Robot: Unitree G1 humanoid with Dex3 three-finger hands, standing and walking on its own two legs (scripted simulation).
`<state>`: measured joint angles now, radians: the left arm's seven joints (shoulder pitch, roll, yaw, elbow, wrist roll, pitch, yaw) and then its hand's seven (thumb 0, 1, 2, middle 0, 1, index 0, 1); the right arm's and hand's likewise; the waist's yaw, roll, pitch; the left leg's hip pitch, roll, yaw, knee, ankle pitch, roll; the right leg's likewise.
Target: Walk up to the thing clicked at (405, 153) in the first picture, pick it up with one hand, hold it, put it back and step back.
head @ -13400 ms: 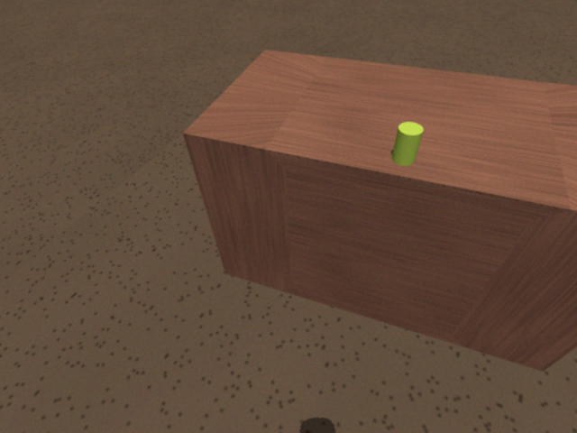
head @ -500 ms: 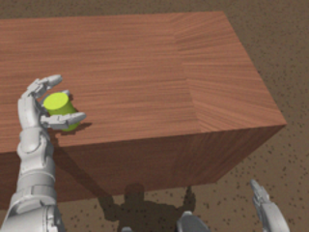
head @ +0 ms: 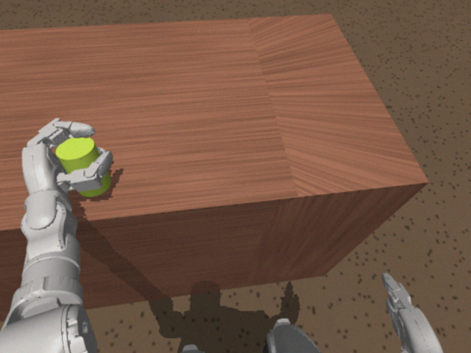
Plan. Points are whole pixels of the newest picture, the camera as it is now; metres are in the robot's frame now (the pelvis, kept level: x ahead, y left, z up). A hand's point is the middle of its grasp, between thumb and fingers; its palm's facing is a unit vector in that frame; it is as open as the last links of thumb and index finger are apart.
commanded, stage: settle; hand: left
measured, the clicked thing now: (85, 167) +0.46 +0.23 +0.05
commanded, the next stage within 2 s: lift in 0.76 s
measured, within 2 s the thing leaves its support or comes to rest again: leaves its support in 0.06 s
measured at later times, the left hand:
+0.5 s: hand (68, 136) +0.47 +0.23 +0.11, palm faces +0.19 -0.98 -0.01, open 7.3 cm
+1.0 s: hand (60, 126) +0.46 +0.23 +0.14, palm faces +0.20 -0.98 -0.01, open 7.3 cm
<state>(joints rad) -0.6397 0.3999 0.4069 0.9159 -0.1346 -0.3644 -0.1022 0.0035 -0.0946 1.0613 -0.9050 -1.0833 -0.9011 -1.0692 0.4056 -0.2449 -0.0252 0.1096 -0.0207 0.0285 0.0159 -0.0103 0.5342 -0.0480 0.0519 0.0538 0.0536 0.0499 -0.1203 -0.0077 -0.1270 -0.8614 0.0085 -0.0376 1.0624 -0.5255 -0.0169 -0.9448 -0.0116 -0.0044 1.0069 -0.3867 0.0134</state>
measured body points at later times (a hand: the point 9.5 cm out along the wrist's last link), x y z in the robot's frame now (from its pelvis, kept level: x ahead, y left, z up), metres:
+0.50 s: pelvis +0.02 +0.01 +0.02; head +0.10 +0.02 +0.46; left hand +0.46 +0.28 +0.11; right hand +0.17 -0.24 -0.03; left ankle -0.01 +0.13 -0.66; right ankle +0.05 -0.13 -0.66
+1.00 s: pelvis +0.02 +0.01 +0.03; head +0.08 +0.01 +0.48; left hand +0.45 +0.28 +0.14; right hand +0.17 -0.26 -0.03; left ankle -0.01 +0.13 -0.66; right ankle +0.05 -0.13 -0.66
